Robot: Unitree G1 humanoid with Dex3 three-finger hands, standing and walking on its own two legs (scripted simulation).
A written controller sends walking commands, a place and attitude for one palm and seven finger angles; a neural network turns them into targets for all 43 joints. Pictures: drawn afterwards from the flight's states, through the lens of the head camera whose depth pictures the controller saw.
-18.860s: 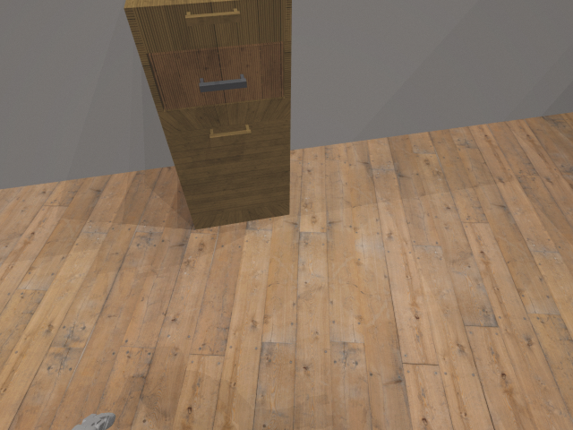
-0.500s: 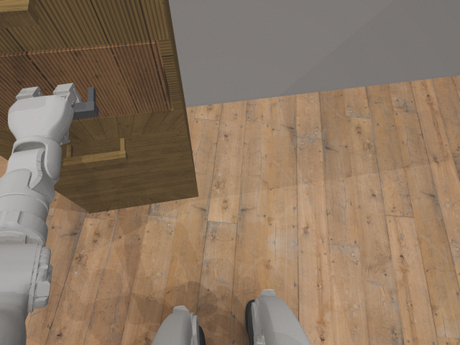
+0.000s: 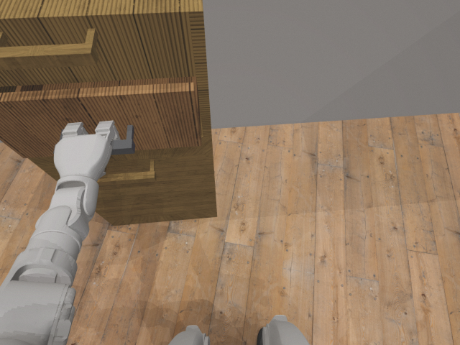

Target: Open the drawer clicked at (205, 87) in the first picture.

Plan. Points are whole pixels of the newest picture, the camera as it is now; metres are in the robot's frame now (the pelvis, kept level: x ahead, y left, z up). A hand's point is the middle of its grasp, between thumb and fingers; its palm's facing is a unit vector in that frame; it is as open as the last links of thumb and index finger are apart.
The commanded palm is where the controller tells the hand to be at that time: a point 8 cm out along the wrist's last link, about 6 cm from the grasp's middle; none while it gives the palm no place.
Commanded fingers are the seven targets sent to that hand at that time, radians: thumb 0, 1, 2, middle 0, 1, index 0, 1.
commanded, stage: pull the drawer open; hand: left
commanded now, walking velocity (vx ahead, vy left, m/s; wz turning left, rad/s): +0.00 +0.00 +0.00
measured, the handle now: (96, 140) +0.48 +0.27 -0.01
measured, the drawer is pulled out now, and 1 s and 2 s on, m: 0.03 0.17 0.29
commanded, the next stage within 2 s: none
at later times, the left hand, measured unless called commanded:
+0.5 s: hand (96, 183) +0.40 +0.26 -0.03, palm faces -0.07 -0.05 -1.00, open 5.5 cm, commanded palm +0.35 +0.25 +0.02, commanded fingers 0.00 0.90 0.90 -0.40 -1.35 -0.40 -1.35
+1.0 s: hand (88, 245) +0.28 +0.25 -0.03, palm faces -0.03 -0.05 -1.00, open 5.4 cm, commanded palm +0.27 +0.25 +0.02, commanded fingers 0.00 0.90 0.90 -0.40 -1.35 -0.40 -1.35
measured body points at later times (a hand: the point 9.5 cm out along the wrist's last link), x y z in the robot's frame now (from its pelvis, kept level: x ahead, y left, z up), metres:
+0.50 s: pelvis -0.02 -0.01 +0.00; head +0.10 -0.02 +0.43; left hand +0.39 +0.26 +0.03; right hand -0.01 -0.29 -0.13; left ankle -0.06 +0.08 -0.68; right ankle +0.00 -0.14 -0.68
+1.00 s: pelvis +0.00 -0.01 +0.01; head +0.08 -0.01 +0.46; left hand +0.28 +0.25 +0.03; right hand +0.16 -0.26 -0.10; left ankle -0.06 +0.08 -0.68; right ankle +0.00 -0.14 -0.68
